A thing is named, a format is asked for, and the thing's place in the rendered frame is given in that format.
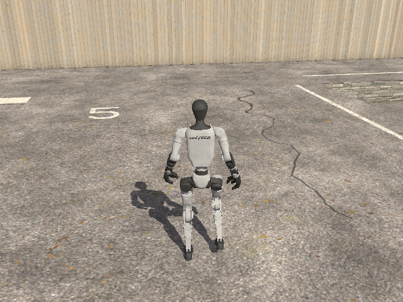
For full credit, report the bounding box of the right robot hand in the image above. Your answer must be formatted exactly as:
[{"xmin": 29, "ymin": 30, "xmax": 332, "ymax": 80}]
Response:
[{"xmin": 227, "ymin": 175, "xmax": 241, "ymax": 190}]

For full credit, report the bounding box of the robot right forearm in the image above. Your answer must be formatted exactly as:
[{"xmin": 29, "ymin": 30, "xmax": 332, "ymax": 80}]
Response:
[{"xmin": 225, "ymin": 152, "xmax": 239, "ymax": 178}]

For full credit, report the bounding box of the left robot hand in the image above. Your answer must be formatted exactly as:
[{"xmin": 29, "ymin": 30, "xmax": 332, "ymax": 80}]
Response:
[{"xmin": 163, "ymin": 172, "xmax": 178, "ymax": 184}]

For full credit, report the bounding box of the robot left forearm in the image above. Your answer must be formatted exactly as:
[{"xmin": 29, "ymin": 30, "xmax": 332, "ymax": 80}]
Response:
[{"xmin": 165, "ymin": 153, "xmax": 176, "ymax": 174}]

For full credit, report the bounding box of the robot right shin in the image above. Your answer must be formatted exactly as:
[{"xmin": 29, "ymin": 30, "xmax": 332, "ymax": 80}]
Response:
[{"xmin": 213, "ymin": 199, "xmax": 222, "ymax": 242}]

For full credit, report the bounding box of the robot torso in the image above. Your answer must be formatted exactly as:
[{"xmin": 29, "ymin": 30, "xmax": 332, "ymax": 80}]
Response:
[{"xmin": 186, "ymin": 124, "xmax": 215, "ymax": 189}]

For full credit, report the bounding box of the robot left upper arm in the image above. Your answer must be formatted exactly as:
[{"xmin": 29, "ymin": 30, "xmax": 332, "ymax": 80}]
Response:
[{"xmin": 169, "ymin": 127, "xmax": 187, "ymax": 162}]

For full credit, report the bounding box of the robot right upper arm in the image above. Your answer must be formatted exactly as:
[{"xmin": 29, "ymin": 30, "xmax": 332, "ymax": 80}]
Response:
[{"xmin": 213, "ymin": 126, "xmax": 231, "ymax": 162}]

